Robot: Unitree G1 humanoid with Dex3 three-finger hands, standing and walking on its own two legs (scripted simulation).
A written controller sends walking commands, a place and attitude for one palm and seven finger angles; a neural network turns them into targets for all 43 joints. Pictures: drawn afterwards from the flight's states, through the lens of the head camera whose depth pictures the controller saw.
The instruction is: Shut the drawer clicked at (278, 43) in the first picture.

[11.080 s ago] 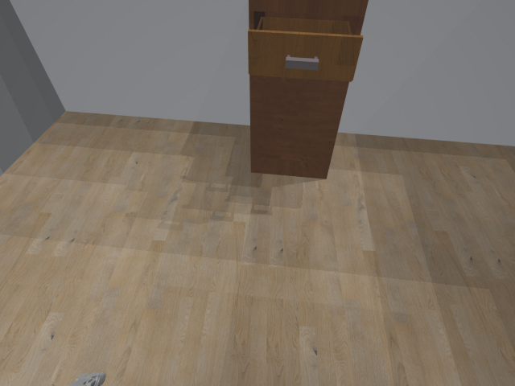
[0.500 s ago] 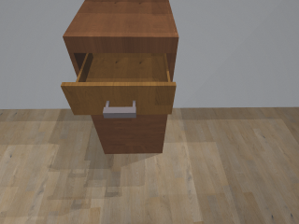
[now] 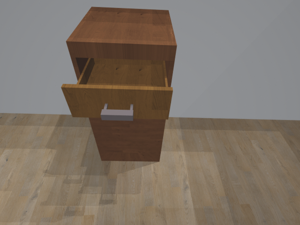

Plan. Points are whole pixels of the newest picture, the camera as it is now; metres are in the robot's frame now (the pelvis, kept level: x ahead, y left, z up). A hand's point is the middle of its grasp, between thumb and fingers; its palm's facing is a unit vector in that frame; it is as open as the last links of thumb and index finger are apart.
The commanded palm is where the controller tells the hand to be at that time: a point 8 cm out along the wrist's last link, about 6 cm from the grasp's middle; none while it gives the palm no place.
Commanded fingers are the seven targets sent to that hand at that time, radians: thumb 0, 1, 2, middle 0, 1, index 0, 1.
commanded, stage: look again from close up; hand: left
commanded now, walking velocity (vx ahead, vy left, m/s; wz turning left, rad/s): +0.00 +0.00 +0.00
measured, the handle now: (118, 110) +0.49 +0.15 +0.00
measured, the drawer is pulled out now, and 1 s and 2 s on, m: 0.20 0.20 0.20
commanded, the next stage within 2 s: shuffle to correct the standing spot in 0.06 s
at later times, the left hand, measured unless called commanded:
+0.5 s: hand out of the picture -0.05 +0.18 -0.17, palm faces +0.03 -0.99 -0.17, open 7.4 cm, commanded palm none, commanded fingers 0.00 0.90 0.90 -0.20 -0.30 -0.20 -0.30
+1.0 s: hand out of the picture +0.07 +0.14 -0.18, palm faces +0.06 -0.99 -0.11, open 7.3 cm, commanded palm none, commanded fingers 0.00 0.90 0.90 -0.20 -0.30 -0.20 -0.30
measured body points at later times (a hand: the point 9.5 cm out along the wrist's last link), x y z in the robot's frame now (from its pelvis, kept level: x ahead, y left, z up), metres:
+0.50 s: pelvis -0.01 +0.01 +0.00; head +0.00 +0.02 +0.45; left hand -0.05 +0.23 -0.16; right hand -0.04 -0.22 -0.15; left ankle +0.01 +0.10 -0.74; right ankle -0.02 -0.11 -0.73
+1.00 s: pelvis +0.08 -0.01 +0.00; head +0.09 +0.01 +0.45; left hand +0.07 +0.20 -0.17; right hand +0.09 -0.24 -0.14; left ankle +0.05 +0.08 -0.74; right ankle +0.06 -0.15 -0.66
